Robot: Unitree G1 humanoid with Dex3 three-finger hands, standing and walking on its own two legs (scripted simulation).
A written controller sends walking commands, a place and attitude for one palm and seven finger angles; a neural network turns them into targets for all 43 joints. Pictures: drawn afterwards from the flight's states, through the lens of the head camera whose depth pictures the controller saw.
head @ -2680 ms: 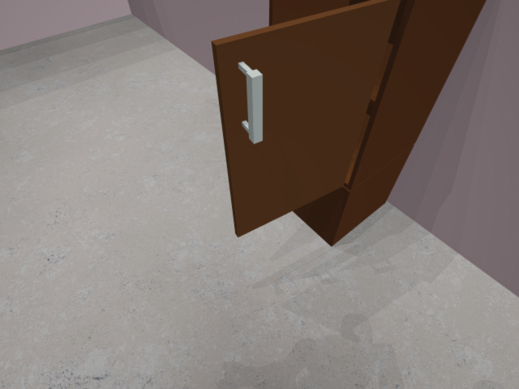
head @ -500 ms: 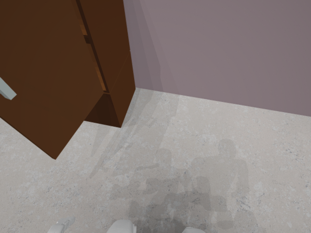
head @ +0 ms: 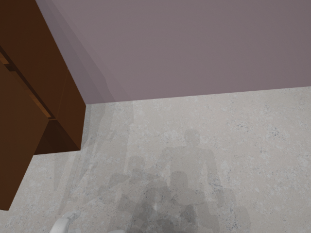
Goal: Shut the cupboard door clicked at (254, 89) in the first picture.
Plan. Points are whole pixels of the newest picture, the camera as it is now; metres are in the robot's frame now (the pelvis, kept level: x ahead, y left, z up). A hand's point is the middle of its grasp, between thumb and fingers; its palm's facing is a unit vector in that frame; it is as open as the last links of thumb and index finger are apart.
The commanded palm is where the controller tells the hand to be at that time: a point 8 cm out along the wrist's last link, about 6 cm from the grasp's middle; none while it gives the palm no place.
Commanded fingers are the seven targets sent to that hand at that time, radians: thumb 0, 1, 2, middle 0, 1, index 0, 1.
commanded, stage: walk to a spot facing it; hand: left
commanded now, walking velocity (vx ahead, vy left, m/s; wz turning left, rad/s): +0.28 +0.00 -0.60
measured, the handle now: out of the picture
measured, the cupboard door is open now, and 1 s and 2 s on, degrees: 81 81 81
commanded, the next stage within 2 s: turn to face it in 1.18 s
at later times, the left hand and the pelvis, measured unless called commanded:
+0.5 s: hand (112, 180) +0.28 +0.15 -0.14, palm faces -0.31 -0.93 -0.17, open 7.4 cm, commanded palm none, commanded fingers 0.00 0.90 0.90 -0.20 -0.30 -0.20 -0.30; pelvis +0.11 +0.00 +0.02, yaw -18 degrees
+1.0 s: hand (150, 137) +0.45 +0.04 -0.17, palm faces -0.48 -0.86 -0.17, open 7.3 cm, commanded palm none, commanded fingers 0.00 0.90 0.90 -0.20 -0.30 -0.20 -0.30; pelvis +0.33 -0.11 +0.00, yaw -32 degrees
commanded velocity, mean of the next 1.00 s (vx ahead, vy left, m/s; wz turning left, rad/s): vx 0.33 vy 0.00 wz -0.48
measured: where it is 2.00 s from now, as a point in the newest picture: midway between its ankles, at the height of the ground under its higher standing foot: (212, 166)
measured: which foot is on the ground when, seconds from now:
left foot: up 0.00-0.24, down 0.26-0.62, up 0.64-0.94, down 0.96-1.00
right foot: down 0.00-0.26, up 0.28-0.60, down 0.62-0.96, up 0.98-1.00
